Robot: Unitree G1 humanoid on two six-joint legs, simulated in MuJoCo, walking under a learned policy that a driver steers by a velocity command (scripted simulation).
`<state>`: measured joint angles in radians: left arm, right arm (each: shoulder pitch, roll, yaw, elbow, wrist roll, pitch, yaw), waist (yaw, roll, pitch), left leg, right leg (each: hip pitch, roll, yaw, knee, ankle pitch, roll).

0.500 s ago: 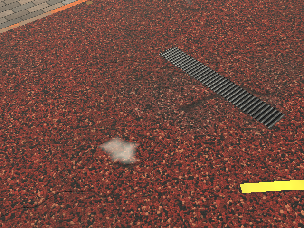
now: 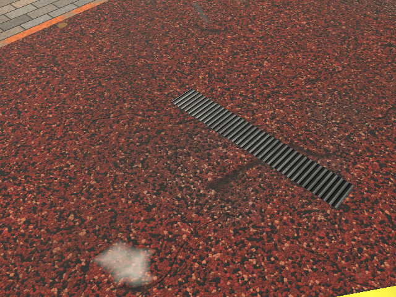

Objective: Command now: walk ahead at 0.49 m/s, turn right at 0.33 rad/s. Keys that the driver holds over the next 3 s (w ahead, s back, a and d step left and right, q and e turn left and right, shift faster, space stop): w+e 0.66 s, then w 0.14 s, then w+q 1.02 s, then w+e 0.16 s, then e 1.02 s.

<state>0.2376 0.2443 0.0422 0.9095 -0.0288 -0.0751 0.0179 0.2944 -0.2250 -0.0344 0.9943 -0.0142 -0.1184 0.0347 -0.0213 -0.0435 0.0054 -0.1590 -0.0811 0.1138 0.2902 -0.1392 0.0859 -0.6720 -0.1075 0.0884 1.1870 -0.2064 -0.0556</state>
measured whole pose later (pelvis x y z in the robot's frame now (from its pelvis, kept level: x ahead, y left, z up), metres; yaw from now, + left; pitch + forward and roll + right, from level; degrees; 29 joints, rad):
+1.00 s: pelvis +0.57 -0.14 +0.00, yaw -23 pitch +2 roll +0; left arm 0.26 0.27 0.05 0.73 0.01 -0.09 0.00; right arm 0.28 -0.26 -0.05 0.79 0.00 -0.10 0.03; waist -0.03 -0.03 0.00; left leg -0.30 -0.08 -0.03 0.41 -0.15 0.07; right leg -0.48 -0.01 0.05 1.13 -0.34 -0.03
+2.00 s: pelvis +1.04 -0.19 +0.00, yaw +7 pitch +2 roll +0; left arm 0.21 0.31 0.05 0.77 -0.02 -0.08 0.00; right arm 0.26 -0.26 -0.05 0.69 0.00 -0.07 0.04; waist -0.01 -0.04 0.04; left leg -0.27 -0.08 0.03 0.42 -0.18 0.09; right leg -0.60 -0.12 0.03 1.15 -0.29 0.01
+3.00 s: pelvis +1.26 -0.16 +0.00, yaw -26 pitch +2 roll -1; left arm 0.20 0.34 0.10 0.63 -0.02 0.07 0.02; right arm 0.18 -0.25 -0.06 0.69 -0.02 0.01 -0.05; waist -0.01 -0.04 0.03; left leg -0.26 0.05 0.04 0.45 -0.23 0.01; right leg -0.54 0.03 0.07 1.09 -0.38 0.10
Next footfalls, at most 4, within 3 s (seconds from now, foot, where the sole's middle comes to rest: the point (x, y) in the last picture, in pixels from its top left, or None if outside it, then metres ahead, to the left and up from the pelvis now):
0.34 right None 0.34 -0.18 -0.78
0.82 left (226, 255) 0.67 -0.09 -0.78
1.30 right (298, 223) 0.80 -0.37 -0.78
1.80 left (225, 164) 1.09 -0.12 -0.78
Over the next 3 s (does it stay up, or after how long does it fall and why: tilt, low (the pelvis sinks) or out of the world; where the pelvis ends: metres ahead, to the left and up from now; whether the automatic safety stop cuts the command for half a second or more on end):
stays up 1.26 -0.16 0.00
